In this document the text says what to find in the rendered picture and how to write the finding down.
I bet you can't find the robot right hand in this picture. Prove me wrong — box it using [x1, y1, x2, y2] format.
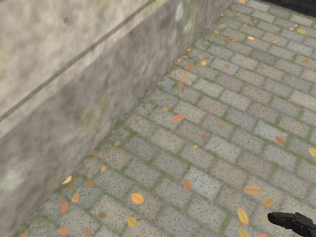
[268, 212, 316, 237]

